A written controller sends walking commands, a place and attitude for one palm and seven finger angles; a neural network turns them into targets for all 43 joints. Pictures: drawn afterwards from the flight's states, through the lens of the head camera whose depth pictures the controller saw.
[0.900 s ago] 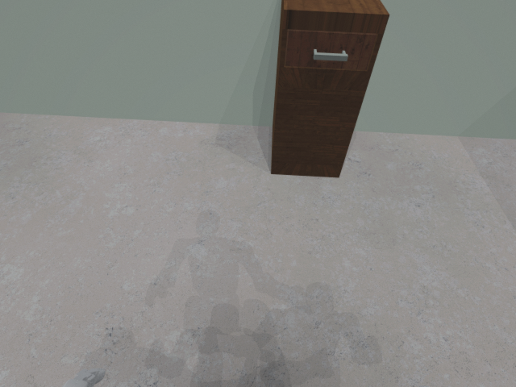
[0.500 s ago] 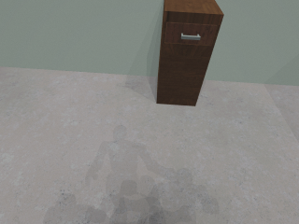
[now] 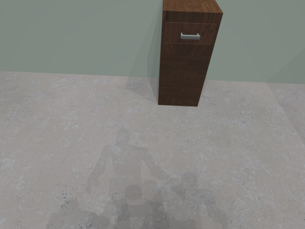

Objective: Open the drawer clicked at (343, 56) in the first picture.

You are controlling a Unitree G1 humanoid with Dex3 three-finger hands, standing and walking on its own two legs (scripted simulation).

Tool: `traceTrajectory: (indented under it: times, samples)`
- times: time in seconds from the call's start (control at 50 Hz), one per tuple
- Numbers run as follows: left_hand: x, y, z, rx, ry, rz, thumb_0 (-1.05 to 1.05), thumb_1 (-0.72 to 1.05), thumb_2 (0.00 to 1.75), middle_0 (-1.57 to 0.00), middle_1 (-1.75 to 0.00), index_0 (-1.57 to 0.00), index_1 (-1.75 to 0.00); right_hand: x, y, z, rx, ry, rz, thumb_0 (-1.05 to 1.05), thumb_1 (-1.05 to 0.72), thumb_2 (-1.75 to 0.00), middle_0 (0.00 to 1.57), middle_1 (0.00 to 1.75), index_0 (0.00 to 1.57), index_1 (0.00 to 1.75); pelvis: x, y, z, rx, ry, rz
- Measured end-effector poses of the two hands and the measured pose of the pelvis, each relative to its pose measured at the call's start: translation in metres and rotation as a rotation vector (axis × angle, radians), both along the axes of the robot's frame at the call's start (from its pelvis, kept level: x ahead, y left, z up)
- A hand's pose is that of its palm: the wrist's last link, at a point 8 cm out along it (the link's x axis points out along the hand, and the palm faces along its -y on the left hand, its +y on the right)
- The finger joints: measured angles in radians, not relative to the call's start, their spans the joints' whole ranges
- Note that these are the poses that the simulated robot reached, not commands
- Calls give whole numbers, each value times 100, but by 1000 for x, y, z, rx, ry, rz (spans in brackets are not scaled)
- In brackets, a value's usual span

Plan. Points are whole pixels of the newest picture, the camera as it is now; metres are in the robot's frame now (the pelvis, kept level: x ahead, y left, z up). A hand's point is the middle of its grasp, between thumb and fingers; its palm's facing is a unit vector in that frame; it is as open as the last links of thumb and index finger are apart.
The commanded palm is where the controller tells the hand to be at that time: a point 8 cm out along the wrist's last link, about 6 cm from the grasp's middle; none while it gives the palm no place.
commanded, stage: look at it before walking up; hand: left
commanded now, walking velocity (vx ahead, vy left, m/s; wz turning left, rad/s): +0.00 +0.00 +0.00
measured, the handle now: (190, 35) +1.32 -0.18 -0.07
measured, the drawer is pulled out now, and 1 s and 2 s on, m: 0.00 0.00 0.00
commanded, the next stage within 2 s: walk to a spot facing it in 0.54 s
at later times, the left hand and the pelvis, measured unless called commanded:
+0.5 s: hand out of the picture +0.08 +0.24 -0.16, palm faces -0.04 -0.95 -0.32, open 7.4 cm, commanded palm none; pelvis +0.01 -0.01 +0.00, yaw +0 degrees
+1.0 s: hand out of the picture +0.07 +0.19 -0.18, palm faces -0.15 -0.95 -0.27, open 7.3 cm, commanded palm none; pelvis +0.00 -0.02 -0.02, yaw -11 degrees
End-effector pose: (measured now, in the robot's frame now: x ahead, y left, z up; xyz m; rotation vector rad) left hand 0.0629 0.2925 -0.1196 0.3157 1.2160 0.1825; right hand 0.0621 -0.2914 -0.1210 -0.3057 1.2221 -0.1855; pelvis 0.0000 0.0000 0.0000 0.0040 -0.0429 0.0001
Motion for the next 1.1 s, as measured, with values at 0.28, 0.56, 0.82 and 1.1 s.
traceTrajectory:
  times: [0.28,0.56,0.82,1.1]
  samples:
    - [3,-8,-2,-11,6,-6,0,90,90,-20,-30,-21,-30,3,-5,1,-4,6,0,0,-91,-90,20,30,20,30,2,-5,1,-1,11,-2]
    - [13,-7,-2,-9,7,-7,0,90,90,-20,-30,-21,-30,18,-5,4,-8,-7,4,0,-91,-90,20,30,20,30,10,-5,1,-2,14,-5]
    - [21,-12,-8,-11,25,-27,0,90,90,-20,-30,-21,-30,22,3,-1,1,-52,-43,0,-91,-90,20,30,20,30,11,-3,-3,3,18,-63]
    - [1,-80,-27,-78,84,-99,0,90,90,-20,-30,-21,-30,-40,4,-43,131,14,-215,0,-91,-90,20,30,20,30,7,-32,-22,9,14,-219]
